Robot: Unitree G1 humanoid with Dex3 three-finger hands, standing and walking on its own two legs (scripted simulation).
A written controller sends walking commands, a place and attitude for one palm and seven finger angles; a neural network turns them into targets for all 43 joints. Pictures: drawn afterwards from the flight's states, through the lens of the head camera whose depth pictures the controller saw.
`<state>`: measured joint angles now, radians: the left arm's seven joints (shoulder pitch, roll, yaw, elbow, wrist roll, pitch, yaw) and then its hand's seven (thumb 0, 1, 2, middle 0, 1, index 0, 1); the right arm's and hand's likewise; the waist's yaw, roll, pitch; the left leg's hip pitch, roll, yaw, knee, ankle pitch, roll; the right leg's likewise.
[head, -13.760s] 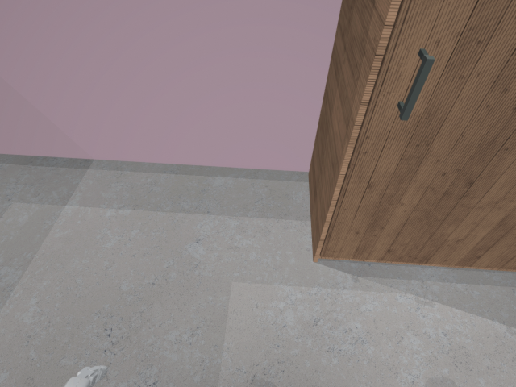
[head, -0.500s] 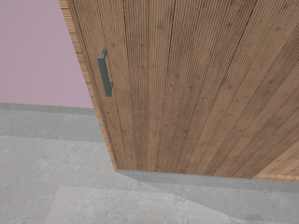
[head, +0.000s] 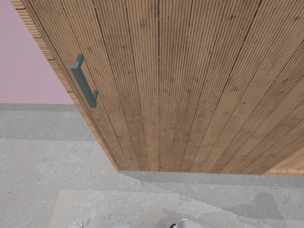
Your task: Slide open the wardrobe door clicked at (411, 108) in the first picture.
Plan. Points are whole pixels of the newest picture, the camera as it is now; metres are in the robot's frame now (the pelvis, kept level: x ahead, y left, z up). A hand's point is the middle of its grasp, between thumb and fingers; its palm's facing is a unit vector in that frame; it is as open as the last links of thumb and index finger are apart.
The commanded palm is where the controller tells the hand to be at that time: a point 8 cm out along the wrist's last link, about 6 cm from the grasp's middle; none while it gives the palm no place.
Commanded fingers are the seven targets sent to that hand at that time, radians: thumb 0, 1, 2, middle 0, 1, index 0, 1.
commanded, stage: come to a stop and stand still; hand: left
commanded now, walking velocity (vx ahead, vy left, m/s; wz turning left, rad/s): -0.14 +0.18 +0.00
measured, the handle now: (87, 83) +0.45 +0.19 +0.12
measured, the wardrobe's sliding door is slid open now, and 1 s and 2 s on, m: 0.00 0.00 0.00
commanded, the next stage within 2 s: look again from close up in 1.80 s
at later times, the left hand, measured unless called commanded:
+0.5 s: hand out of the picture -0.04 +0.21 -0.16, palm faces +0.05 -0.98 -0.19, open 7.4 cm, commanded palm none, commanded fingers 0.00 0.90 0.90 -0.20 -0.30 -0.20 -0.30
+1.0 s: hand out of the picture -0.05 +0.17 -0.17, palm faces -0.01 -0.99 -0.16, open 7.3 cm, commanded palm none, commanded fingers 0.00 0.90 0.90 -0.20 -0.30 -0.20 -0.30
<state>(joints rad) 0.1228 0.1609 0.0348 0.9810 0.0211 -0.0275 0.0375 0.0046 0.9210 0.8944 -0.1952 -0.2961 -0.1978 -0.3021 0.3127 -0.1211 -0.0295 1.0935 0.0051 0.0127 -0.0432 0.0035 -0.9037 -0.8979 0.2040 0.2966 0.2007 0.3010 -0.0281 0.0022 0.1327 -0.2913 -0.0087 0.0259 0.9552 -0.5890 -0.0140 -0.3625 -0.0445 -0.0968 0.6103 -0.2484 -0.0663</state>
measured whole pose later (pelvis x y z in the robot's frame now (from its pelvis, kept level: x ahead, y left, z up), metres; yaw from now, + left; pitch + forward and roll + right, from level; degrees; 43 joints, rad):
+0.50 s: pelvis -0.04 +0.03 +0.01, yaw +0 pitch +0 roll +1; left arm 0.31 0.18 0.05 1.04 0.03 0.04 0.00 0.00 0.91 0.89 -0.19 -0.30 -0.20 -0.30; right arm 0.28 -0.15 -0.01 1.02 -0.03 0.01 -0.03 0.00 -0.94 -0.90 0.20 0.30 0.20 0.30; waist 0.02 -0.03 0.01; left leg -0.20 0.00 0.03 0.41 -0.22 0.01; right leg -0.34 -0.02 -0.03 0.80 -0.41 0.00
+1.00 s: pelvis -0.06 +0.01 +0.01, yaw -2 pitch -3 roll -1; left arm 0.33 0.14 -0.01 1.07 0.01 -0.01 0.05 0.02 0.93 0.89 -0.20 -0.30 -0.20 -0.30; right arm 0.28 -0.15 0.00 1.05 -0.01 0.00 -0.04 0.01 -0.93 -0.90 0.20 0.30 0.20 0.30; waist 0.00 -0.02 -0.01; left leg -0.20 0.01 0.03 0.52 -0.27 0.02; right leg -0.13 0.06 -0.04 0.46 -0.29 -0.05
